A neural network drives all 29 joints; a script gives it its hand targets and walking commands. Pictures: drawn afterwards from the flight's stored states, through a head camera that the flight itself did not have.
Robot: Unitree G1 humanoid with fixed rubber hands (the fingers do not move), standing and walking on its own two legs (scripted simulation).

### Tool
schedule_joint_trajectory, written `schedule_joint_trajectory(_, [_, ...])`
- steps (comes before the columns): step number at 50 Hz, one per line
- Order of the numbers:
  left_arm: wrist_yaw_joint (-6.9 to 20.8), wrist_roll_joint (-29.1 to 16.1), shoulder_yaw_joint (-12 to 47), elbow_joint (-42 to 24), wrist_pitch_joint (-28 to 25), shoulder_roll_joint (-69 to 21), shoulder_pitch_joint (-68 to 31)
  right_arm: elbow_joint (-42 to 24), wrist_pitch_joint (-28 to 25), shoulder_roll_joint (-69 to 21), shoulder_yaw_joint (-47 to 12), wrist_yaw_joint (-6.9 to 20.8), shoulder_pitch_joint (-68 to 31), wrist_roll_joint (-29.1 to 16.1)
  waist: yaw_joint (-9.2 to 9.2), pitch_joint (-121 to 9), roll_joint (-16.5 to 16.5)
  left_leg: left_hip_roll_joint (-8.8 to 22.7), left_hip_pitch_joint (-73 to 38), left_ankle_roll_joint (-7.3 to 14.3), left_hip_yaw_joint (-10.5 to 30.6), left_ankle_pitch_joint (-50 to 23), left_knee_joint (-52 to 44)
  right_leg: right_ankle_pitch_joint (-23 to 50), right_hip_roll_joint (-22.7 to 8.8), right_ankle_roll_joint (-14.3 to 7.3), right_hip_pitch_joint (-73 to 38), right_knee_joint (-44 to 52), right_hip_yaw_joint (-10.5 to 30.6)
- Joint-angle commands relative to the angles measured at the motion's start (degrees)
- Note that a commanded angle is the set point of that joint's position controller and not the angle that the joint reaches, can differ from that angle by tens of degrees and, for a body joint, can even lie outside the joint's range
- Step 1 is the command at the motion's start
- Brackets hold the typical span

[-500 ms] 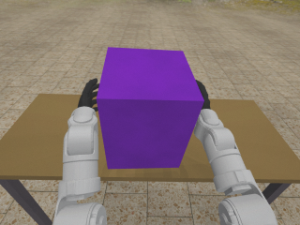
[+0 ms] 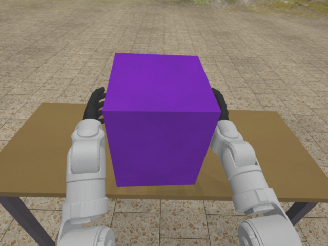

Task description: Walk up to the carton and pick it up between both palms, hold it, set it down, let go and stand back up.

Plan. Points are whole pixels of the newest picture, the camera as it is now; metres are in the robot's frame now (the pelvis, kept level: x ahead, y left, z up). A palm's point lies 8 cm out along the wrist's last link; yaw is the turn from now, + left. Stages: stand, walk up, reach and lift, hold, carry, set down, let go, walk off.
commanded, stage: hold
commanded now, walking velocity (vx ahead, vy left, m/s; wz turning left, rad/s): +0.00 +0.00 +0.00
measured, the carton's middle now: (157, 121) +0.38 +0.01 +0.17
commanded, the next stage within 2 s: none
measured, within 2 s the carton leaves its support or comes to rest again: neither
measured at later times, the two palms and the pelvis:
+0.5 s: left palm (95, 118) +0.35 +0.15 +0.20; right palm (221, 118) +0.35 -0.15 +0.20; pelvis +0.00 +0.00 +0.00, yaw +0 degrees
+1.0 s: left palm (94, 120) +0.35 +0.15 +0.20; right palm (220, 121) +0.35 -0.14 +0.19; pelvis -0.01 +0.00 +0.00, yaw +0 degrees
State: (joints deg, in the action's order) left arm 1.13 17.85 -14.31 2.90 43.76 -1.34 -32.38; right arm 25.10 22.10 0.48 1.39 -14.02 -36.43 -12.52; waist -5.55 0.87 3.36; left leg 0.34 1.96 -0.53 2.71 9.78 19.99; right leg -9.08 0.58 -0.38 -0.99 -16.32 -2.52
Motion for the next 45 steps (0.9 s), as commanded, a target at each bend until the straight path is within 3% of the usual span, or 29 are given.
schedule_joint_trajectory(1, [7.21, -12.07, 31.43, -12.13, -5.70, -31.99, -45.21, -19.40, -3.91, -32.58, -24.17, 6.49, -46.57, -5.30, -1.29, -26.14, -6.31, -2.60, -9.60, -2.37, -2.69, -19.05, -0.12, 13.77, 2.80, 3.15, -3.88, 0.20, -1.82])
schedule_joint_trajectory(8, [8.01, -9.19, 26.55, -4.42, -4.17, -31.26, -44.12, -13.89, -3.43, -31.28, -20.86, 7.62, -47.50, -2.43, 0.26, -19.09, -4.97, -2.13, -4.75, -0.55, -3.59, -7.44, -4.09, 2.68, 2.30, 2.44, -2.42, 2.21, -1.75])
schedule_joint_trajectory(12, [6.99, -11.32, 29.11, -6.03, -5.84, -32.60, -48.59, -14.75, -4.92, -32.60, -20.52, 8.45, -50.93, -2.48, -0.32, -23.57, -6.51, -2.24, -5.93, -1.18, -3.53, -9.65, -2.90, 3.41, 2.43, 2.27, -0.72, 1.64, -1.80])
schedule_joint_trajectory(14, [6.76, -10.26, 28.45, -4.24, -5.55, -32.21, -45.79, -13.35, -4.68, -32.15, -21.03, 8.22, -48.67, -2.53, -0.42, -22.72, -6.38, -2.28, -7.68, -1.35, -3.33, -12.99, -1.80, 6.70, 2.49, 2.36, -1.45, 1.67, -1.70])
schedule_joint_trajectory(17, [7.08, -10.84, 28.74, -6.15, -5.72, -32.75, -43.27, -18.18, -5.19, -33.01, -24.10, 7.09, -49.62, -4.70, 0.10, -26.56, -4.48, -2.71, -9.26, -1.18, -3.09, -18.58, 0.07, 13.97, 2.84, 3.10, -4.84, 0.76, -1.70])
schedule_joint_trajectory(20, [7.07, -11.29, 29.21, -10.39, -6.07, -31.45, -43.89, -18.85, -4.45, -32.78, -26.03, 6.28, -46.87, -6.44, -0.29, -28.64, -5.13, -3.09, -10.55, -2.02, -2.97, -23.36, 1.34, 19.17, 2.94, 3.72, -6.67, -0.19, -1.49])
schedule_joint_trajectory(23, [7.73, -10.35, 28.47, -10.09, -5.25, -30.37, -42.10, -18.56, -3.62, -31.84, -26.31, 5.72, -45.17, -6.79, -0.31, -24.48, -5.06, -3.39, -9.56, -1.92, -2.97, -21.59, 0.49, 19.22, 2.64, 3.93, -6.55, 0.18, -1.29])
schedule_joint_trajectory(28, [9.03, -8.97, 26.98, -6.73, -4.29, -29.75, -42.32, -17.07, -3.04, -32.34, -23.21, 6.05, -45.83, -4.29, -0.07, -18.29, -4.54, -3.19, -4.87, -0.71, -3.73, -11.23, -2.96, 10.39, 1.80, 3.54, -4.74, 1.65, -1.18])
schedule_joint_trajectory(32, [8.84, -10.48, 28.68, -6.20, -4.88, -31.52, -44.16, -19.09, -4.08, -32.89, -22.93, 6.39, -49.40, -4.09, -0.33, -20.83, -4.86, -2.93, -5.79, -0.90, -3.66, -12.09, -2.10, 9.61, 2.22, 3.04, -3.38, 1.82, -1.53])
schedule_joint_trajectory(37, [6.91, -12.63, 32.36, -10.05, -6.20, -33.65, -44.89, -22.16, -5.06, -33.03, -24.42, 6.84, -49.22, -5.09, -0.77, -27.91, -7.32, -2.69, -9.56, -2.35, -2.68, -18.62, 0.46, 12.41, 3.07, 2.70, -2.91, 0.47, -1.97])
schedule_joint_trajectory(41, [6.97, -10.98, 30.09, -8.95, -5.51, -31.32, -43.59, -16.49, -3.74, -31.67, -23.40, 6.84, -45.05, -3.98, -1.23, -23.11, -5.81, -2.54, -8.32, -1.62, -2.91, -14.07, -1.27, 8.64, 2.57, 2.79, -1.86, 1.33, -1.89])
schedule_joint_trajectory(42, [7.20, -10.14, 28.29, -7.19, -5.13, -30.99, -43.38, -15.69, -3.54, -31.92, -23.09, 7.09, -45.49, -3.76, -0.04, -21.53, -5.34, -2.48, -6.67, -1.01, -3.26, -12.15, -2.12, 6.82, 2.42, 2.76, -2.59, 1.69, -1.58])
schedule_joint_trajectory(43, [7.37, -10.43, 28.81, -7.66, -5.13, -31.23, -44.11, -15.61, -3.73, -31.76, -22.12, 7.21, -45.63, -3.13, -0.96, -22.67, -5.70, -2.47, -6.51, -1.15, -3.21, -10.67, -2.59, 6.01, 2.32, 2.84, -2.56, 1.48, -1.62])
schedule_joint_trajectory(45, [7.68, -9.86, 27.56, -4.12, -4.61, -31.20, -44.03, -14.84, -3.81, -31.72, -21.33, 7.48, -48.12, -2.62, 0.03, -19.44, -4.43, -2.32, -4.43, -0.25, -3.63, -7.23, -3.96, 2.75, 2.20, 2.71, -2.04, 2.33, -1.42])
